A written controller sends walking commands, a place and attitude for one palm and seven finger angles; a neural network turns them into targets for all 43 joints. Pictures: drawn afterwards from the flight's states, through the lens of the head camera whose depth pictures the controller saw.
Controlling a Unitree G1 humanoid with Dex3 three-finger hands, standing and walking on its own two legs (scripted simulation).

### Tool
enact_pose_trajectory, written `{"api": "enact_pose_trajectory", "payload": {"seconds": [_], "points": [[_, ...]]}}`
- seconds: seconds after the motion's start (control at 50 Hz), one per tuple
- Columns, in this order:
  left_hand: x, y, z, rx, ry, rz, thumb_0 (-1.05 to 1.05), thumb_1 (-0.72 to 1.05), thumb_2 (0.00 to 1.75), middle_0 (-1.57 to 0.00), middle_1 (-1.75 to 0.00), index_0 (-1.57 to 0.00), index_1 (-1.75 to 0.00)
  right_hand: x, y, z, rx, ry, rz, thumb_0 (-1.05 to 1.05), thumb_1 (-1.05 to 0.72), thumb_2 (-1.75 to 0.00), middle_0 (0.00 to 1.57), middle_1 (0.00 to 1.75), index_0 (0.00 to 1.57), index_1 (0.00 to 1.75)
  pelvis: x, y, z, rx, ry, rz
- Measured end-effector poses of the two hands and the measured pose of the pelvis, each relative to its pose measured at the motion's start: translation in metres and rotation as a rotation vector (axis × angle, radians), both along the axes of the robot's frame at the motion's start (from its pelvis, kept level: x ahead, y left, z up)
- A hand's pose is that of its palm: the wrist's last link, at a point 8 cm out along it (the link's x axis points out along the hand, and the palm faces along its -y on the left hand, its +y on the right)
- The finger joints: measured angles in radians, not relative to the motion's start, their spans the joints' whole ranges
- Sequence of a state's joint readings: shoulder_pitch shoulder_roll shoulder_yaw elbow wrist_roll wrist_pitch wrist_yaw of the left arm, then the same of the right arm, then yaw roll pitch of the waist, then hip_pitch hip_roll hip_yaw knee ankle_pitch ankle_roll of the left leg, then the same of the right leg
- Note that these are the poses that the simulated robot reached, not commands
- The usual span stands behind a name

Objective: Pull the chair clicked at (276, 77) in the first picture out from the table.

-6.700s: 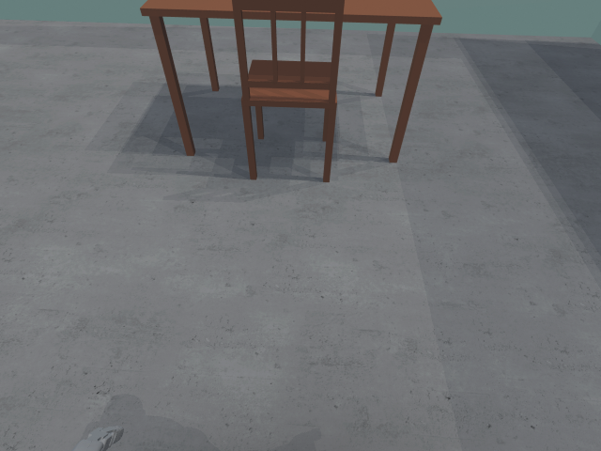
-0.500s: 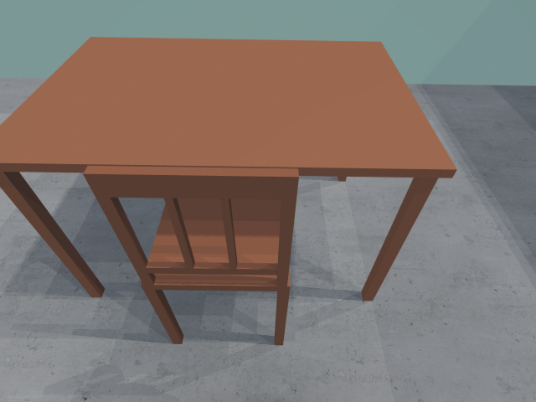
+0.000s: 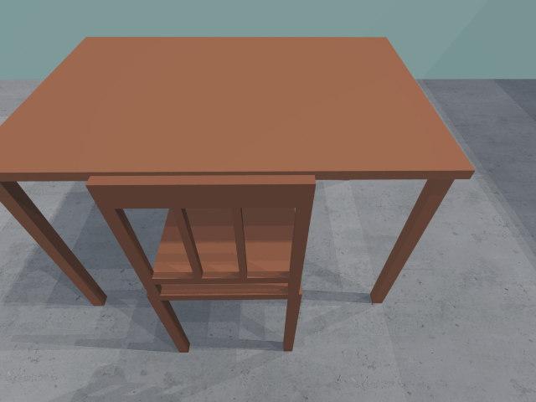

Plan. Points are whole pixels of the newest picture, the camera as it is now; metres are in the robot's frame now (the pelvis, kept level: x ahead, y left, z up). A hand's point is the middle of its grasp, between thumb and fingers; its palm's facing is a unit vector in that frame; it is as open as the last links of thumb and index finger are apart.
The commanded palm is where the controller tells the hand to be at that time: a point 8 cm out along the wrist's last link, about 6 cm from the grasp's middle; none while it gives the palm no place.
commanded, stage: look again from close up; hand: left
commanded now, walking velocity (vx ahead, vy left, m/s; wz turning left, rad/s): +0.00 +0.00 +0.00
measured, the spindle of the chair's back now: (189, 244) +0.44 +0.20 -0.10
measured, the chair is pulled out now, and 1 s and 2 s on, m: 0.00 0.00 0.00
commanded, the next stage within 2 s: raise the hand toward the chair's back in 0.56 s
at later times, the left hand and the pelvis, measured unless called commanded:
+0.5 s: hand out of the picture -0.01 +0.20 -0.17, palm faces +0.02 -0.98 -0.20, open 7.4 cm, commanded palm none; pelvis -0.01 +0.02 +0.01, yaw +0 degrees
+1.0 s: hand (156, 365) +0.18 +0.17 -0.01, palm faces +0.03 -1.00 -0.01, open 8.6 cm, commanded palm +0.11 +0.24 -0.06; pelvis -0.07 -0.01 -0.05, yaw +1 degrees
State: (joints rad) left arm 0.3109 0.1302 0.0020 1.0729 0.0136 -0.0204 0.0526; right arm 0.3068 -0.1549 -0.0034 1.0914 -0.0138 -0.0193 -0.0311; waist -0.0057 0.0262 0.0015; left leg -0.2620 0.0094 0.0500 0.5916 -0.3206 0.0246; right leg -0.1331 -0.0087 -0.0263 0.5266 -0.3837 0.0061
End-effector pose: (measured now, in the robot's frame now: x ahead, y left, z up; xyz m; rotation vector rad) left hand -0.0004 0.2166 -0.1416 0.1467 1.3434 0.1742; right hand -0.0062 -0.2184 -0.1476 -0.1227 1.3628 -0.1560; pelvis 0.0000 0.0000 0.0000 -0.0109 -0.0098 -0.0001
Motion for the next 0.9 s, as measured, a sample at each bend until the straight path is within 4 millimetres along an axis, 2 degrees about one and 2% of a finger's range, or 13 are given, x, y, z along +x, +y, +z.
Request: {"api": "enact_pose_trajectory", "payload": {"seconds": [0.1, 0.22, 0.44, 0.68, 0.7, 0.72, 0.78, 0.84, 0.88, 0.9], "points": [[0.014, 0.017, 0.001, 0.008, -0.032, -0.015, 0.00, 0.91, 0.90, -0.20, -0.30, -0.20, -0.30, 0.013, 0.003, 0.005, -0.020, -0.033, 0.010, 0.03, -0.95, -0.89, 0.20, 0.30, 0.20, 0.30, 0.000, 0.010, 0.001, 0.007, 0.000, -0.007], [0.016, 0.028, 0.001, 0.005, -0.020, -0.026, 0.00, 0.91, 0.90, -0.20, -0.30, -0.20, -0.30, 0.021, 0.007, 0.011, -0.030, -0.046, 0.021, 0.02, -0.94, -0.89, 0.20, 0.30, 0.20, 0.30, -0.001, 0.017, 0.003, 0.013, 0.007, -0.011], [-0.006, 0.030, 0.002, -0.005, 0.025, -0.014, 0.00, 0.90, 0.90, -0.20, -0.30, -0.20, -0.30, 0.021, 0.010, 0.013, -0.029, -0.043, 0.030, 0.01, -0.93, -0.89, 0.20, 0.30, 0.20, 0.30, -0.004, 0.021, 0.006, 0.015, -0.003, -0.008], [-0.030, 0.023, 0.001, -0.015, 0.056, -0.011, 0.00, 0.90, 0.90, -0.20, -0.30, -0.20, -0.30, 0.012, 0.008, 0.016, -0.028, -0.033, 0.035, 0.01, -0.92, -0.89, 0.20, 0.30, 0.20, 0.30, -0.013, 0.019, 0.007, 0.009, -0.007, -0.003], [-0.022, 0.024, 0.007, -0.018, 0.007, 0.037, 0.00, 0.90, 0.90, -0.20, -0.30, -0.20, -0.30, 0.014, 0.007, 0.018, -0.031, -0.063, 0.031, 0.01, -0.92, -0.89, 0.20, 0.30, 0.20, 0.30, -0.016, 0.019, 0.007, 0.007, -0.004, 0.004], [-0.003, 0.027, 0.019, -0.008, -0.109, 0.069, 0.01, 0.90, 0.90, -0.20, -0.30, -0.20, -0.30, 0.018, 0.006, 0.021, -0.046, -0.120, 0.038, 0.01, -0.92, -0.89, 0.20, 0.30, 0.20, 0.30, -0.019, 0.018, 0.006, 0.012, -0.005, 0.004], [0.067, 0.035, 0.074, 0.067, -0.549, 0.075, 0.01, 0.89, 0.89, -0.20, -0.29, -0.20, -0.29, 0.037, 0.000, 0.030, -0.066, -0.320, 0.051, 0.01, -0.92, -0.89, 0.20, 0.30, 0.20, 0.30, -0.028, 0.013, 0.001, 0.037, 0.007, 0.009], [0.127, 0.030, 0.131, 0.065, -0.920, 0.037, 0.01, 0.85, 0.88, -0.19, -0.29, -0.19, -0.29, 0.062, -0.009, 0.034, -0.072, -0.491, 0.072, 0.01, -0.91, -0.89, 0.20, 0.30, 0.20, 0.30, -0.039, 0.010, -0.006, 0.026, 0.029, 0.036], [0.154, 0.025, 0.157, 0.046, -1.140, -0.011, 0.01, 0.82, 0.86, -0.19, -0.28, -0.19, -0.28, 0.078, -0.016, 0.037, -0.083, -0.583, 0.088, 0.01, -0.91, -0.89, 0.20, 0.30, 0.20, 0.30, -0.047, 0.007, -0.015, 0.015, 0.072, 0.035], [0.163, 0.022, 0.164, 0.026, -1.236, -0.037, 0.01, 0.80, 0.86, -0.18, -0.28, -0.19, -0.28, 0.086, -0.020, 0.038, -0.090, -0.623, 0.096, 0.01, -0.91, -0.89, 0.20, 0.30, 0.20, 0.30, -0.051, 0.003, -0.021, 0.015, 0.099, 0.028]]}}
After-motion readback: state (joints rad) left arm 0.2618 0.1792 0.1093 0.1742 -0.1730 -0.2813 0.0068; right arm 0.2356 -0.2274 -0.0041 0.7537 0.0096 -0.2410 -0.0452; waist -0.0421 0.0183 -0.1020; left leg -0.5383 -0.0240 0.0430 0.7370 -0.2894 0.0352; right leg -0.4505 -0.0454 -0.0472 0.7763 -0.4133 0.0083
